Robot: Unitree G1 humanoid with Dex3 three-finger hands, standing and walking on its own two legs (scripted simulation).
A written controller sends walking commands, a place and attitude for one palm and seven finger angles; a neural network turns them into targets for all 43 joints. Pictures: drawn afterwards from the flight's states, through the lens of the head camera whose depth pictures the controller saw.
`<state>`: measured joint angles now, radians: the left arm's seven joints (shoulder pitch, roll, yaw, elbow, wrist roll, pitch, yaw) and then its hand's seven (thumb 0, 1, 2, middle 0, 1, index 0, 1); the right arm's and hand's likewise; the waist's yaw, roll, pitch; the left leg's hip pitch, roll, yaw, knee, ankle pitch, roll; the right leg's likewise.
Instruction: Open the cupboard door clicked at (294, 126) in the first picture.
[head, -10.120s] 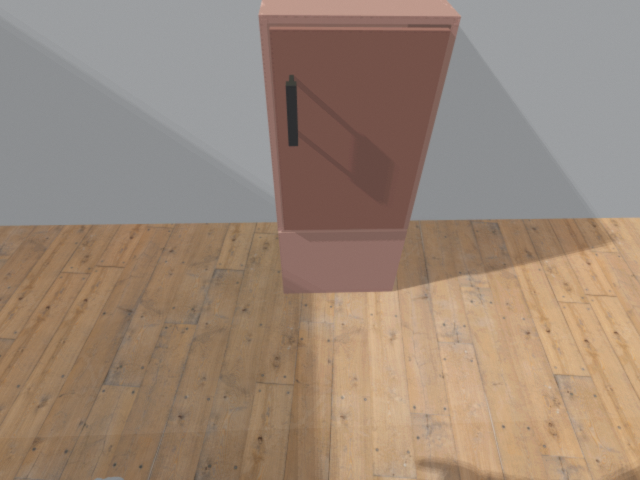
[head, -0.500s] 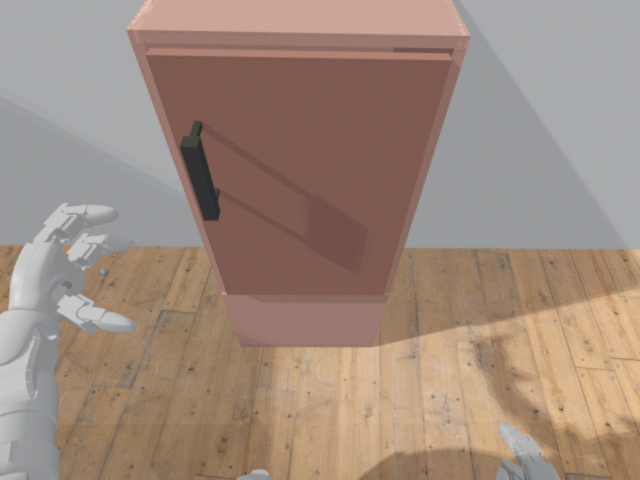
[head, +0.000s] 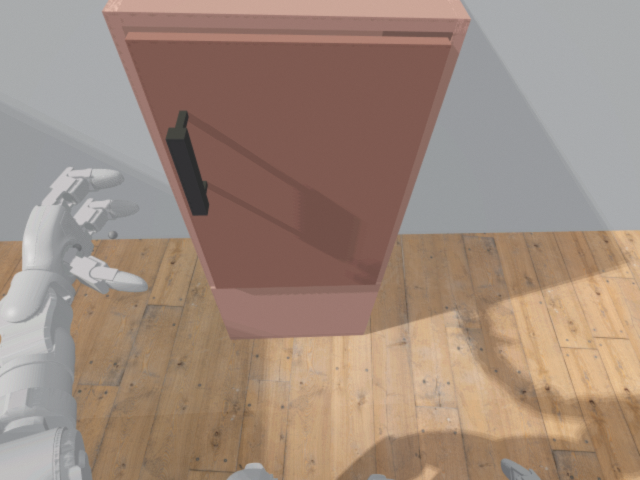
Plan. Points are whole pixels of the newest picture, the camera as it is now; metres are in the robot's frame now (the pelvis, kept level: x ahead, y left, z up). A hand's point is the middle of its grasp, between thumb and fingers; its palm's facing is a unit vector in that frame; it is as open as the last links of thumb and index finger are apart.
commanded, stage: move the hooked fingers beside the handle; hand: left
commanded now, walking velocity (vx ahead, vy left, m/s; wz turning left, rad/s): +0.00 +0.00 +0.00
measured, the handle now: (192, 165) +0.53 +0.20 +0.07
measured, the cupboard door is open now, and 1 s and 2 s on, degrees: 0 0 0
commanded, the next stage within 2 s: slide the fingers in behind the handle in 1.52 s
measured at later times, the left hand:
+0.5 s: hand (130, 202) +0.44 +0.26 +0.08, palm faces +0.06 -1.00 +0.00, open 14.0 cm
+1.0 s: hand (139, 188) +0.48 +0.26 +0.07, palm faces +0.06 -1.00 +0.00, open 14.0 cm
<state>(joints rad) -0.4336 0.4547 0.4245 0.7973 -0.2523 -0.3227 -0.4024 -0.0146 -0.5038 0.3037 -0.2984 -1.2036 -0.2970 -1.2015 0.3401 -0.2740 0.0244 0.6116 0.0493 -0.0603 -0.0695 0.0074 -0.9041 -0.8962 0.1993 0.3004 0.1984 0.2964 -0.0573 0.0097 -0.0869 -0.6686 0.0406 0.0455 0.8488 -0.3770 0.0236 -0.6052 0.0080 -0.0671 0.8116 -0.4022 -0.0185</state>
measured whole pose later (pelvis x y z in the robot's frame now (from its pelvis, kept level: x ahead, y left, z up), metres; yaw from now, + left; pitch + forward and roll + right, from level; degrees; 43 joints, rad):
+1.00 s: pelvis +0.00 +0.01 -0.02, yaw -2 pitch +18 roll -3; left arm -0.78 0.61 0.48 1.14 -0.15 -0.36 -0.37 -0.01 -0.50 0.30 -0.30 -1.20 -0.30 -1.20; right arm 0.42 -0.28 0.03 0.62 0.02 0.07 -0.04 0.00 -0.90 -0.90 0.20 0.30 0.20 0.30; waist -0.14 0.00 -0.10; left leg -0.86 0.06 0.05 0.96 -0.42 0.04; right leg -0.78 0.03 -0.06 0.88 -0.42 -0.01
